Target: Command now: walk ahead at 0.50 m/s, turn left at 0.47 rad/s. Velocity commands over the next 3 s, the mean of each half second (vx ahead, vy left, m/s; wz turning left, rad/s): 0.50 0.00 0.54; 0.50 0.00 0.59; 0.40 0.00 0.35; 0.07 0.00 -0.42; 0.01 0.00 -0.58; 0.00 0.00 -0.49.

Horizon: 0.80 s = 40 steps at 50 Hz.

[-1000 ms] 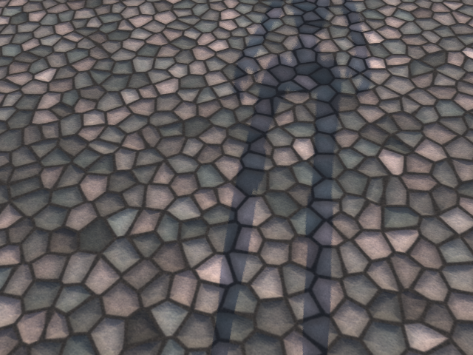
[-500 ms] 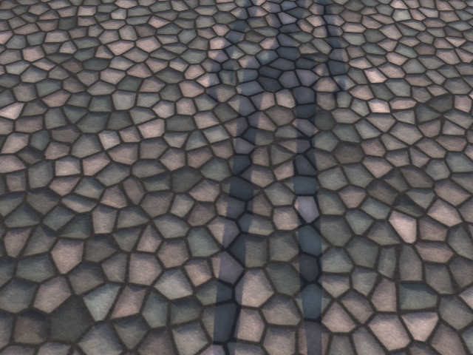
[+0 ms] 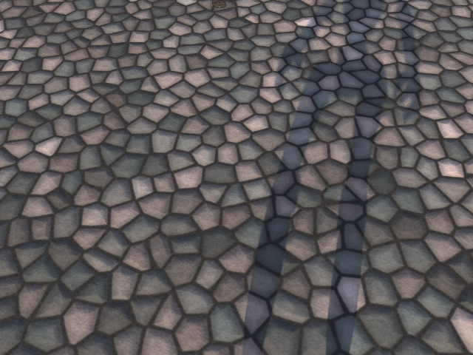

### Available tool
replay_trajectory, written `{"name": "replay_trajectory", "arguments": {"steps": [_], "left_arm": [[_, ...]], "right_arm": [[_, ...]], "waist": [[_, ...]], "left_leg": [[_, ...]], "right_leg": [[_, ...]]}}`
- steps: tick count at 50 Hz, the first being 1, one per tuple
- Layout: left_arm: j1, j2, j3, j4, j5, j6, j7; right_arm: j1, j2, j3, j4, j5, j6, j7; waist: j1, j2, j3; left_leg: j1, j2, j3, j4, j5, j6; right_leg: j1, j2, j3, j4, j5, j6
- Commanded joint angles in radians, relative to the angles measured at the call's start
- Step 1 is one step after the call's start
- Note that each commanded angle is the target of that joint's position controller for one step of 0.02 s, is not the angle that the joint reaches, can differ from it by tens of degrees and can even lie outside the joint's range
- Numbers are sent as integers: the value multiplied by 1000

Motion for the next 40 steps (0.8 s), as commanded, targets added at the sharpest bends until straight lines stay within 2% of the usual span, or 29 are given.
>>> {"name": "replay_trajectory", "arguments": {"steps": [1, 4, 7, 10, 13, 15, 16, 17, 18, 19, 20, 21, 22, 23, 24, 25, 28, 31, 33, 37, 40], "left_arm": [[13, 102, 31, -18, 2, -21, 4], [15, 137, 45, 7, 2, -26, 11], [20, 164, 53, 21, 1, -17, 19], [61, 191, 61, 40, -10, -4, 25], [92, 216, 72, 61, -28, 16, 25], [83, 242, 80, 62, -39, 30, 27], [74, 256, 85, 60, -46, 38, 29], [55, 257, 84, 55, -52, 47, 29], [69, 226, 71, 50, -40, 47, 32], [138, 102, 32, -2, 7, 34, 27], [116, 99, 16, -20, -5, -4, 17], [-2, 183, 37, -47, -48, -26, 7], [-29, 176, 33, -58, -53, -41, 6], [-23, 170, 35, -43, -28, -46, 16], [-3, 177, 41, -34, -10, -39, 21], [8, 180, 44, -33, -6, -28, 19], [-10, 143, 38, -39, 8, -2, 20], [-121, 112, 26, -75, 6, 2, 19], [-185, 100, 19, -93, -1, -3, 11], [-270, 115, 20, -129, -14, -19, -7], [-250, 145, 31, -131, -15, -33, -16]], "right_arm": [[0, -48, -22, -85, 3, 11, 2], [-57, -32, -19, -123, -9, 27, 3], [-126, -19, -12, -147, -8, 19, 22], [-230, -11, -6, -186, -10, 14, 42], [-288, -29, -11, -226, -11, 19, 55], [-270, -55, -24, -240, -15, 25, 60], [-215, -78, -38, -233, -16, 29, 59], [-86, -113, -62, -202, -12, 33, 54], [92, -180, -100, -150, -8, 41, 39], [121, -307, -126, -142, 2, 43, 21], [107, -283, -105, -194, -7, 19, 32], [80, -201, -79, -189, -13, 0, 42], [42, -176, -71, -186, -16, -12, 43], [-27, -145, -62, -194, -15, -16, 40], [-75, -117, -51, -210, -25, -17, 36], [-96, -112, -47, -223, -33, -18, 32], [-73, -129, -53, -216, -23, -25, 14], [-21, -144, -57, -196, -17, -20, -4], [1, -144, -58, -185, -15, -15, -10], [56, -144, -60, -154, -8, -7, -14], [58, -137, -61, -146, -8, 5, -21]], "waist": [[11, -147, -38], [8, -111, -1], [29, -95, 11], [69, -78, 36], [75, -83, 53], [43, -104, 24], [5, -119, -18], [-74, -107, -86], [-153, -61, -177], [-80, 212, -228], [-76, 180, -400], [-112, 72, -295], [-83, 43, -189], [-38, -20, -129], [1, -9, -102], [19, 18, -97], [25, -4, -81], [-13, 8, -46], [-38, 32, -30], [-68, 45, -10], [-48, 70, -16]], "left_leg": [[-190, 101, -47, 1, 72, -15], [-239, 111, -44, -109, 170, -33], [-217, 100, -7, -291, 332, -27], [-202, 82, 46, -424, 389, -9], [-219, 66, 72, -492, 329, 25], [-152, 18, 118, -509, 232, 61], [-65, -21, 149, -509, 183, 83], [105, -72, 178, -555, 201, 114], [389, -94, 135, -585, 235, 153], [705, 154, -344, -651, 125, 300], [817, 289, -791, -837, -78, 414], [761, 277, -692, -891, -62, 349], [633, 242, -560, -885, 12, 312], [498, 196, -450, -879, 128, 278], [395, 168, -382, -894, 230, 264], [331, 152, -358, -911, 303, 267], [256, 112, -262, -934, 433, 268], [238, 75, -218, -935, 397, 233], [219, 55, -210, -932, 323, 206], [257, 78, -274, -882, 271, 189], [330, 104, -352, -798, 296, 174]], "right_leg": [[170, -284, 238, -284, 95, -162], [158, -284, 129, -319, 184, -172], [177, -255, 17, -326, 216, -151], [229, -267, -44, -322, 227, -138], [335, -300, -73, -275, 284, -114], [382, -306, -102, -173, 527, -93], [388, -300, -118, -71, 684, -81], [352, -271, -148, 110, 769, -58], [192, -228, -162, 368, 650, -17], [-245, -81, -152, 749, -97, 54], [-419, 33, 114, 923, -459, 56], [-520, -21, 175, 947, -375, 31], [-525, -62, 165, 878, -284, 9], [-465, -102, 168, 789, -214, 9], [-391, -126, 175, 723, -161, 14], [-337, -132, 178, 694, -137, 24], [-312, -113, 152, 562, -54, 68], [-327, -80, 153, 345, 125, 96], [-287, -51, 152, 212, 225, 98], [-243, -19, 166, 83, 263, 80], [-201, -8, 180, 32, 165, 52]]}}
Next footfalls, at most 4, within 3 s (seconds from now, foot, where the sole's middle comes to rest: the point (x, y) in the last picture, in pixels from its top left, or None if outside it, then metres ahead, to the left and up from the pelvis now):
0.36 left None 0.33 0.18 -0.77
0.86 right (218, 285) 0.68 0.10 -0.77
1.36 left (91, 274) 0.72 0.49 -0.77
1.86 right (158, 232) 0.87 0.30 -0.77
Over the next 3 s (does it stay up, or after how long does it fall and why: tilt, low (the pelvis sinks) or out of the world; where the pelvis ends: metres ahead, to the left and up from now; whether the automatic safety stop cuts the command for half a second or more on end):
stays up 0.79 0.34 0.01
